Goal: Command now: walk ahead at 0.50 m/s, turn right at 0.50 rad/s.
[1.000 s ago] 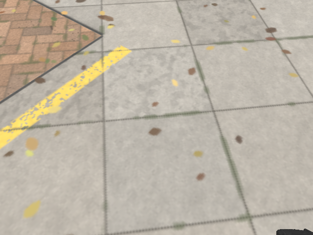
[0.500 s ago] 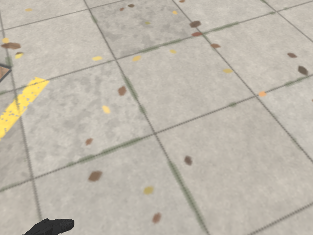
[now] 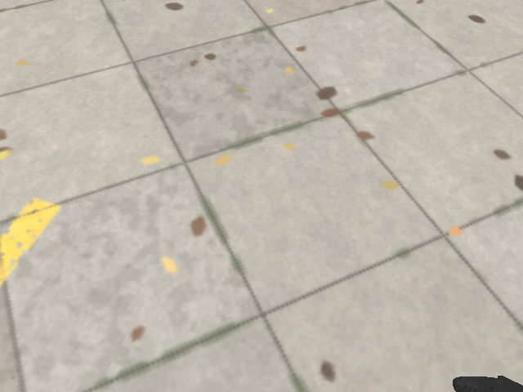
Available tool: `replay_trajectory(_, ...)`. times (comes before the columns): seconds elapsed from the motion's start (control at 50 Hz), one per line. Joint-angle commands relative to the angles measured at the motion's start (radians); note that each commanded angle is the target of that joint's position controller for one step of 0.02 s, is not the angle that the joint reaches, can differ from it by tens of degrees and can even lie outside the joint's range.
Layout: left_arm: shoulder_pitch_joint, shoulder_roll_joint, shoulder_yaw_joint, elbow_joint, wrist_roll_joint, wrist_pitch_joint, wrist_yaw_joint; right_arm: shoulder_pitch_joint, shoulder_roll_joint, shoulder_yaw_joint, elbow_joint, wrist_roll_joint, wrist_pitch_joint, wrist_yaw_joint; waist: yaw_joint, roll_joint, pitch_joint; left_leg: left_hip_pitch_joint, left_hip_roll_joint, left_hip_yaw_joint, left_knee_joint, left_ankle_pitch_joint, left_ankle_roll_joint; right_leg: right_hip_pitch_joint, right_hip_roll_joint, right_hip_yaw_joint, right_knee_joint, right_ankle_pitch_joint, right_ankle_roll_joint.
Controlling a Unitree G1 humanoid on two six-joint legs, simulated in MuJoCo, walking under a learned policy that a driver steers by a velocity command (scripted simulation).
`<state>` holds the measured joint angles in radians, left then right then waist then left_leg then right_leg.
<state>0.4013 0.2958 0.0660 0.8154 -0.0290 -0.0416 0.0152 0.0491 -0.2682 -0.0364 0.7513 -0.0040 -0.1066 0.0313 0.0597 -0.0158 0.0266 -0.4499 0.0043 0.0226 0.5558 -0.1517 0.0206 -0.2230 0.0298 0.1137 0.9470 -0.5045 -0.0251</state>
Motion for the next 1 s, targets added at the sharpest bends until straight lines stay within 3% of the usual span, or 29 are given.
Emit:
replay_trajectory(0.02, -0.051, 0.136, 0.029, -0.107, -0.012, -0.018, 0.006, 0.197, -0.134, -0.043, 0.002, -0.001, 0.005, -0.011, -0.128, 0.12, -0.13, 0.542, 0.339, -0.468, -0.291, -0.242, 0.148, -0.525, -0.095, 0.015, 0.32, 0.091, -0.004)
replay_trajectory(0.04, -0.074, 0.123, 0.032, -0.113, -0.001, -0.013, 0.006, 0.158, -0.106, -0.037, 0.007, -0.006, 0.006, -0.011, -0.106, 0.121, -0.077, 0.446, 0.306, -0.377, -0.315, -0.146, 0.145, -0.497, -0.122, 0.014, 0.274, 0.145, -0.001)
replay_trajectory(0.08, -0.059, 0.084, 0.033, -0.111, -0.004, 0.006, -0.001, 0.127, -0.09, -0.036, 0.016, -0.012, -0.002, -0.016, -0.071, 0.151, -0.045, 0.342, 0.267, -0.246, -0.368, -0.04, 0.139, -0.413, -0.155, 0.005, 0.226, 0.197, 0.002)
replay_trajectory(0.16, -0.123, 0.046, 0.025, -0.149, 0.005, 0.027, -0.004, 0.141, -0.134, -0.055, 0.047, -0.006, -0.014, -0.023, -0.068, 0.096, -0.001, 0.327, 0.282, -0.105, -0.423, 0.107, 0.169, -0.471, -0.171, -0.001, 0.114, 0.299, 0.02)
replay_trajectory(0.26, -0.256, 0.025, 0.012, -0.187, 0.006, 0.014, -0.037, 0.163, -0.172, -0.065, 0.064, -0.002, 0.003, -0.034, -0.109, 0.072, 0.031, 0.367, 0.254, 0.068, -0.433, 0.188, 0.144, -0.441, -0.156, -0.073, -0.152, 0.512, 0.015)
replay_trajectory(0.32, -0.343, 0.022, 0.007, -0.223, 0.006, 0.015, -0.054, 0.207, -0.197, -0.074, 0.081, 0.011, 0.02, -0.037, -0.137, 0.062, 0.061, 0.435, 0.275, 0.116, -0.422, 0.199, 0.132, -0.437, -0.143, -0.116, -0.252, 0.508, -0.002)
replay_trajectory(0.36, -0.371, 0.035, 0.011, -0.245, 0.006, 0.018, -0.063, 0.221, -0.215, -0.081, 0.091, 0.024, 0.034, -0.036, -0.132, 0.067, 0.07, 0.499, 0.295, 0.138, -0.386, 0.265, 0.117, -0.432, -0.129, -0.138, -0.292, 0.449, -0.026)
replay_trajectory(0.4, -0.342, 0.066, 0.026, -0.252, 0.011, 0.023, -0.067, 0.21, -0.243, -0.09, 0.09, 0.036, 0.047, -0.039, -0.093, 0.093, 0.033, 0.542, 0.298, 0.172, -0.273, 0.554, 0.097, -0.345, -0.077, -0.187, -0.31, 0.349, -0.063)
replay_trajectory(0.42, -0.275, 0.093, 0.041, -0.24, 0.012, 0.026, -0.065, 0.201, -0.256, -0.094, 0.087, 0.042, 0.055, -0.042, -0.048, 0.106, -0.015, 0.544, 0.289, 0.191, -0.156, 0.713, 0.085, -0.246, -0.036, -0.217, -0.316, 0.306, -0.087)
replay_trajectory(0.44, -0.129, 0.131, 0.067, -0.2, 0.009, 0.028, -0.06, 0.183, -0.251, -0.092, 0.082, 0.046, 0.063, -0.044, 0.038, 0.089, -0.089, 0.492, 0.257, 0.223, 0.04, 0.774, 0.06, -0.049, 0.015, -0.24, -0.377, 0.348, -0.12)
replay_trajectory(0.46, 0.057, 0.207, 0.105, -0.145, 0.004, 0.037, -0.042, 0.198, -0.213, -0.077, 0.072, 0.026, 0.061, -0.048, 0.116, 0.018, -0.183, 0.278, 0.217, 0.227, 0.327, 0.57, 0.014, 0.263, -0.008, -0.138, -0.401, 0.366, -0.166)
replay_trajectory(0.48, 0.032, 0.334, 0.122, -0.147, -0.011, 0.033, -0.03, 0.283, -0.061, -0.027, 0.01, -0.025, 0.04, -0.036, -0.006, -0.283, -0.234, -0.195, 0.03, 0.181, 0.695, -0.348, -0.054, 0.582, -0.273, 0.399, -0.473, 0.229, -0.337)
replay_trajectory(0.5, 0.049, 0.268, 0.096, -0.191, -0.001, 0.01, -0.039, 0.206, -0.109, -0.027, -0.003, 0.009, -0.001, -0.025, 0.047, -0.177, -0.392, -0.318, -0.023, -0.076, 0.835, -0.46, -0.045, 0.64, -0.366, 0.722, -0.648, 0.044, -0.409)
replay_trajectory(0.52, 0.017, 0.201, 0.074, -0.179, 0.01, -0.009, -0.045, 0.092, -0.178, -0.045, -0.036, 0.051, -0.024, -0.017, 0.069, -0.098, -0.252, -0.404, 0.026, -0.097, 0.828, -0.357, -0.019, 0.561, -0.345, 0.596, -0.682, 0.125, -0.346)
replay_trajectory(0.54, -0.032, 0.178, 0.065, -0.178, 0.011, -0.02, -0.046, 0.08, -0.163, -0.039, -0.041, 0.045, -0.037, -0.02, 0.029, -0.048, -0.173, -0.374, 0.067, -0.098, 0.744, -0.267, -0.002, 0.429, -0.306, 0.475, -0.673, 0.22, -0.311)
replay_trajectory(0.56, -0.105, 0.144, 0.054, -0.187, 0.01, -0.021, -0.043, 0.087, -0.164, -0.042, -0.025, 0.018, -0.039, -0.028, -0.015, -0.006, -0.118, -0.304, 0.1, -0.102, 0.656, -0.211, -0.009, 0.295, -0.264, 0.374, -0.674, 0.331, -0.282)
replay_trajectory(0.58, -0.15, 0.119, 0.044, -0.203, 0.021, -0.022, -0.039, 0.11, -0.173, -0.049, -0.017, 0.006, -0.03, -0.028, -0.052, -0.027, -0.101, -0.229, 0.121, -0.112, 0.6, -0.171, -0.014, 0.203, -0.235, 0.313, -0.691, 0.416, -0.271)
replay_trajectory(0.6, -0.168, 0.115, 0.041, -0.211, 0.026, -0.023, -0.035, 0.121, -0.172, -0.052, -0.016, 0.003, -0.018, -0.025, -0.069, -0.036, -0.091, -0.187, 0.122, -0.11, 0.565, -0.15, -0.025, 0.149, -0.219, 0.291, -0.712, 0.458, -0.27)
replay_trajectory(0.66, -0.143, 0.143, 0.047, -0.199, 0.017, -0.029, -0.017, 0.091, -0.13, -0.044, -0.029, -0.012, 0.008, -0.026, -0.074, -0.014, -0.057, -0.168, 0.1, -0.081, 0.424, -0.068, -0.071, 0.05, -0.187, 0.208, -0.738, 0.564, -0.275)
replay_trajectory(0.76, -0.072, 0.16, 0.053, -0.164, 0.011, -0.018, 0.004, -0.09, -0.085, -0.024, -0.083, -0.003, 0.007, -0.016, -0.007, -0.052, -0.004, -0.1, 0.032, -0.074, 0.07, 0.225, -0.093, -0.021, -0.12, 0.144, -0.728, 0.448, -0.205)
replay_trajectory(0.82, -0.026, 0.159, 0.054, -0.136, 0.004, -0.014, 0.004, -0.148, -0.101, -0.027, -0.112, 0.01, -0.003, -0.006, 0.015, -0.06, 0.004, -0.065, 0.011, -0.092, -0.013, 0.254, -0.079, 0.011, -0.143, 0.198, -0.686, 0.4, -0.19)
replay_trajectory(0.88, -0.018, 0.15, 0.053, -0.125, 0.003, -0.003, 0.011, -0.135, -0.134, -0.04, -0.118, 0.011, -0.015, 0.003, -0.001, -0.083, -0.003, -0.041, 0.004, -0.112, -0.066, 0.159, -0.049, 0.098, -0.173, 0.279, -0.594, 0.408, -0.174)
replay_trajectory(0.92, -0.04, 0.142, 0.052, -0.127, 0.006, 0.007, 0.012, -0.042, -0.152, -0.054, -0.096, 0.011, -0.024, -0.001, -0.051, -0.113, -0.03, 0.083, -0.008, -0.085, -0.102, 0.094, -0.015, 0.105, -0.16, 0.303, -0.514, 0.477, -0.152)
replay_trajectory(0.94, -0.049, 0.108, 0.039, -0.134, 0.01, 0.007, 0.009, 0.064, -0.18, -0.069, -0.073, 0.001, -0.03, -0.008, -0.103, -0.1, -0.102, 0.256, 0.018, -0.093, -0.117, 0.099, 0.019, 0.071, -0.106, 0.268, -0.388, 0.528, -0.121)
replay_trajectory(0.96, -0.043, 0.052, 0.017, -0.154, 0.027, 0.006, 0.006, 0.221, -0.234, -0.083, -0.06, -0.013, -0.031, -0.016, -0.162, 0.005, -0.252, 0.527, 0.186, -0.255, -0.092, 0.049, 0.08, -0.059, -0.042, 0.187, -0.107, 0.384, -0.082)
replay_trajectory(0.98, 0.106, -0.002, 0.0, -0.178, -0.006, -0.004, 0.005, 0.302, -0.305, -0.101, -0.025, -0.02, -0.016, -0.012, -0.094, 0.352, -0.366, 0.831, 0.408, -0.742, -0.197, -0.169, 0.25, -0.424, 0.092, 0.07, 0.214, -0.092, -0.01)
replay_trajectory(1.0, 0.097, 0.107, 0.016, -0.151, -0.018, -0.006, 0.009, 0.279, -0.21, -0.082, -0.038, 0.008, -0.012, -0.007, -0.113, 0.258, -0.304, 0.795, 0.42, -0.829, -0.25, -0.399, 0.238, -0.549, 0.003, 0.095, 0.347, -0.07, 0.003)
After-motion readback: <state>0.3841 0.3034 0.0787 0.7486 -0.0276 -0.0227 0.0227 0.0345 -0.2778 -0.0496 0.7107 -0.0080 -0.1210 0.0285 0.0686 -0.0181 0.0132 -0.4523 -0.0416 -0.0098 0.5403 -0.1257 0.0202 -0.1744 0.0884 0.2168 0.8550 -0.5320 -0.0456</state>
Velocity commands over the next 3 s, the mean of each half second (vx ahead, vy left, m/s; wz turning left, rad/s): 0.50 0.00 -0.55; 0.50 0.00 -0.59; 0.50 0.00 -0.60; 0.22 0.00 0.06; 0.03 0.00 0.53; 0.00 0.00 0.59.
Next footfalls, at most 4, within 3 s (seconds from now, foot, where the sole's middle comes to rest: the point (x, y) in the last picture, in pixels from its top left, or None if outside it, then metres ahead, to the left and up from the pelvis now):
0.46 right None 0.36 -0.19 -0.76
0.96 left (329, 303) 0.71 -0.12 -0.76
1.46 right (472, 304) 0.73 -0.51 -0.76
1.96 left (466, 224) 1.00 -0.55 -0.76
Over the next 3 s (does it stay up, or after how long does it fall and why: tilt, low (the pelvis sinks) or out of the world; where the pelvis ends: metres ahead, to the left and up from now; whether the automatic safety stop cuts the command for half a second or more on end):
stays up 0.87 -0.55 0.02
